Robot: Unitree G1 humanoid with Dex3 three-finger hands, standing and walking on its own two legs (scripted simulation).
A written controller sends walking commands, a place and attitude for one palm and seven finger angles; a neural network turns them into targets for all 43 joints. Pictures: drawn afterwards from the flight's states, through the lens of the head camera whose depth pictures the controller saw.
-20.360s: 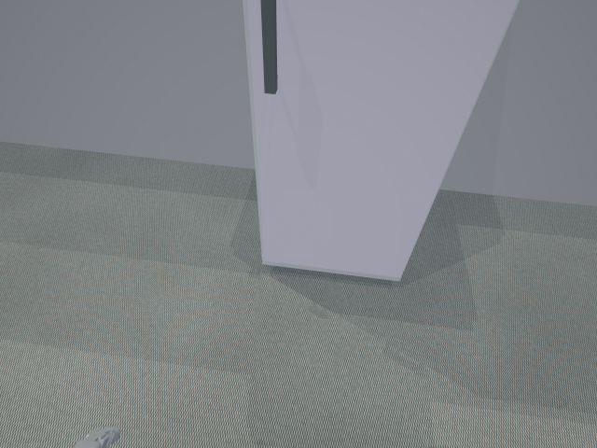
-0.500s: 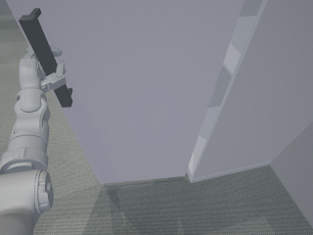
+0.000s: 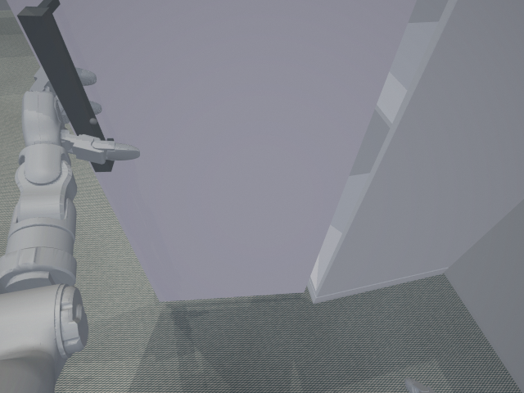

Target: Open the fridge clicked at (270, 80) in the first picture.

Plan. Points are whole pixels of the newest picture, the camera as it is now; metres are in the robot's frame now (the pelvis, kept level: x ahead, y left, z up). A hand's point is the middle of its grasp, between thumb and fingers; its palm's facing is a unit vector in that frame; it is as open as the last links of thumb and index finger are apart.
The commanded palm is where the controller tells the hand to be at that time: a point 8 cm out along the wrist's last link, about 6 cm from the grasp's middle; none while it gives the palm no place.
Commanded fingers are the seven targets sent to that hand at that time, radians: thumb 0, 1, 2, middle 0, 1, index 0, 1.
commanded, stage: loosen the grip on the handle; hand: left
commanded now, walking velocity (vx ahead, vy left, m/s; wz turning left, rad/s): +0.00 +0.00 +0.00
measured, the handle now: (81, 95) +0.48 +0.28 +0.20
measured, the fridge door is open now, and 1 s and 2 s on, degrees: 81 78 78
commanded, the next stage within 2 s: slip the hand off the handle in 0.14 s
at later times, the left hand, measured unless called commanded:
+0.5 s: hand (64, 123) +0.46 +0.31 +0.16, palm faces +0.41 -0.89 -0.20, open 14.6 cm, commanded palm +0.42 +0.34 +0.17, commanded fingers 0.00 -0.55 0.20 -0.25 -1.15 -0.25 -1.15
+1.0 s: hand (32, 129) +0.44 +0.35 +0.17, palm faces +0.34 -0.92 -0.19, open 14.7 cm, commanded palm +0.39 +0.38 +0.17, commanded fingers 0.00 -0.55 0.20 -0.25 -1.15 -0.25 -1.15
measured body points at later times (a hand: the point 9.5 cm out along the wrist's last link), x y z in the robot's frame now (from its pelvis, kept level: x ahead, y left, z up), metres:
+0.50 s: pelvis +0.06 -0.01 +0.00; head +0.10 +0.00 +0.45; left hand +0.43 +0.36 +0.18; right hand +0.20 -0.26 -0.10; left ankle +0.06 +0.11 -0.73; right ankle +0.03 -0.12 -0.73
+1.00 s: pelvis +0.05 +0.01 +0.00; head +0.09 +0.01 +0.44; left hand +0.41 +0.40 +0.18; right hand +0.12 -0.27 -0.11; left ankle +0.06 +0.11 -0.73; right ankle +0.03 -0.12 -0.73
